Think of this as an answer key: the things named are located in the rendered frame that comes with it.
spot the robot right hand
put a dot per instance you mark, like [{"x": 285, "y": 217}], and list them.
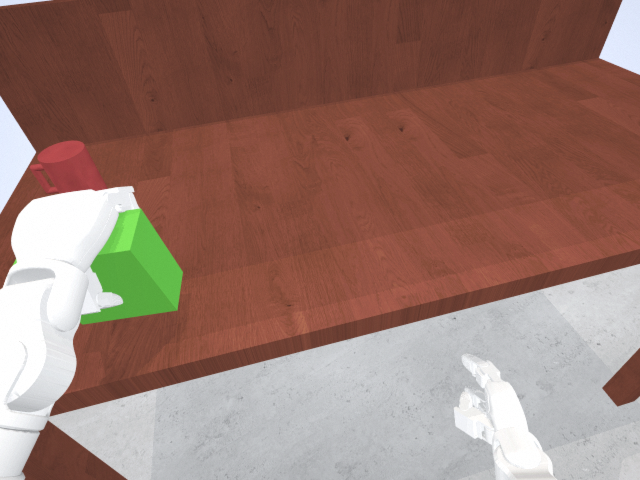
[{"x": 497, "y": 408}]

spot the robot left hand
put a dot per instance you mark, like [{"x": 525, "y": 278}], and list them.
[{"x": 73, "y": 227}]

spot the sponge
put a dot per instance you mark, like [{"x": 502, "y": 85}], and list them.
[{"x": 136, "y": 265}]

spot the right robot forearm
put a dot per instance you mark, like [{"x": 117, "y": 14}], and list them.
[{"x": 519, "y": 456}]

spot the table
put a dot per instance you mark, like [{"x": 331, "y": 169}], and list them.
[{"x": 322, "y": 170}]

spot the left robot forearm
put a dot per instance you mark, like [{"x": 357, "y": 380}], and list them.
[{"x": 40, "y": 312}]

